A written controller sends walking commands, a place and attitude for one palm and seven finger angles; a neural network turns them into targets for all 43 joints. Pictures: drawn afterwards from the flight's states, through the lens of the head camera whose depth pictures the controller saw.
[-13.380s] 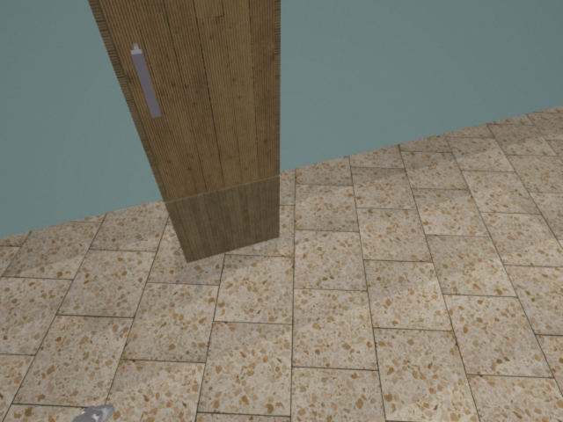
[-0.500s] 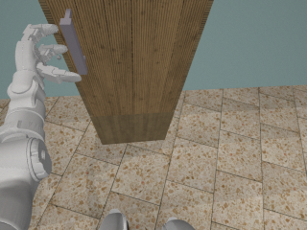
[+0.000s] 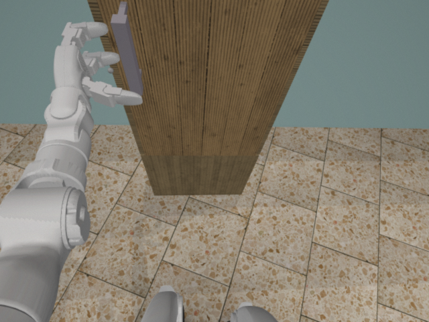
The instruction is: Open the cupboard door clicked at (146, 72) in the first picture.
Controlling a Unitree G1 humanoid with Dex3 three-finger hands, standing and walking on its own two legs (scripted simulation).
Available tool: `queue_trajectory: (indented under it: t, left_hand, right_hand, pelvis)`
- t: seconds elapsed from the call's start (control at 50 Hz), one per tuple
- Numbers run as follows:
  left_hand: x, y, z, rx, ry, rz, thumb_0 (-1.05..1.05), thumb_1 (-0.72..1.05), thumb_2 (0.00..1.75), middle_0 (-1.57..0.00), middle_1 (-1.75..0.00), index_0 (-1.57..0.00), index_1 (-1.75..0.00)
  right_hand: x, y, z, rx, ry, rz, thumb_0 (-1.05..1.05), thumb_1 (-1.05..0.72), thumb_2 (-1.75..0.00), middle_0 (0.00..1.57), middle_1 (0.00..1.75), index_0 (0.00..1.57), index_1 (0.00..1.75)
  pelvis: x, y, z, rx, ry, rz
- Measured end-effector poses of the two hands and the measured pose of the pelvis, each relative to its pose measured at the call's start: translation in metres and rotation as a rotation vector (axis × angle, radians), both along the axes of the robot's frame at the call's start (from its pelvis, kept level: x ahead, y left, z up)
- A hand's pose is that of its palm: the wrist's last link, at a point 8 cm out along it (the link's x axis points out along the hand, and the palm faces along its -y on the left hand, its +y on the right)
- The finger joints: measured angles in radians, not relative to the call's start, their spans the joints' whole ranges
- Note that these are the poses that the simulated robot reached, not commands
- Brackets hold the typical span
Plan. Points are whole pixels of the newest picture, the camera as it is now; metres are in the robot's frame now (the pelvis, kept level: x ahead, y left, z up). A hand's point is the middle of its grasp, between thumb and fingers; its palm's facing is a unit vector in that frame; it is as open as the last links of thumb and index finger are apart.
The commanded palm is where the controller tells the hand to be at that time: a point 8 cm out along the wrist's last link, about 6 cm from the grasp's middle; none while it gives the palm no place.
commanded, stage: slide the fingers in behind the handle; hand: left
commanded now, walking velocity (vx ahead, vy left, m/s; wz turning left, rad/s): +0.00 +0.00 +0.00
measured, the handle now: (130, 52) +0.57 +0.14 +0.12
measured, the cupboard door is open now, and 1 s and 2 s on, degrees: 0 0 0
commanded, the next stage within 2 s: move the hooked fingers beside the handle in 0.64 s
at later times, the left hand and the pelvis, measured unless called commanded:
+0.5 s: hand (118, 75) +0.52 +0.16 +0.12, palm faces +0.11 -0.99 -0.02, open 15.4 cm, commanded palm +0.50 +0.14 +0.12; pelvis -0.01 +0.01 +0.00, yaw +1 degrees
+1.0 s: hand (117, 74) +0.52 +0.16 +0.12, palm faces +0.10 -1.00 -0.02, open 15.3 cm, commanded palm +0.51 +0.16 +0.12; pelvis -0.01 +0.01 +0.00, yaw +0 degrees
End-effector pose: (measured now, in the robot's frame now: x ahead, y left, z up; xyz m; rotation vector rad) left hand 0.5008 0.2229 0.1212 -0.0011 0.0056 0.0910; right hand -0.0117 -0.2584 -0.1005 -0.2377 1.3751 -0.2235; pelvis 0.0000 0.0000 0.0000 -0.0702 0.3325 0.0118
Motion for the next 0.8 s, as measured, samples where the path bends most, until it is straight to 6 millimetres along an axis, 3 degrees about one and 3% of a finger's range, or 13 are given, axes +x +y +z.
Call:
queue_trajectory:
  t: [0.28, 0.8]
  left_hand:
    - [-0.009, -0.014, -0.001, 0.011, -0.012, 0.023, -0.01, -0.5, 0.3, -0.3, -1.2, 0.0, -1.19]
    - [-0.012, -0.016, -0.001, 0.017, -0.015, 0.017, -0.01, -0.5, 0.3, -0.3, -1.2, 0.0, -1.11]
  right_hand:
    - [0.003, 0.003, -0.003, 0.009, -0.027, 0.038, 0.0, -0.91, -0.9, 0.2, 0.3, 0.2, 0.3]
    - [-0.008, 0.008, -0.003, 0.007, -0.032, 0.029, 0.0, -0.91, -0.9, 0.2, 0.3, 0.2, 0.3]
  pelvis:
    - [-0.008, 0.004, -0.003, -0.004, -0.005, 0.017]
    - [-0.013, 0.009, -0.003, -0.004, -0.011, 0.01]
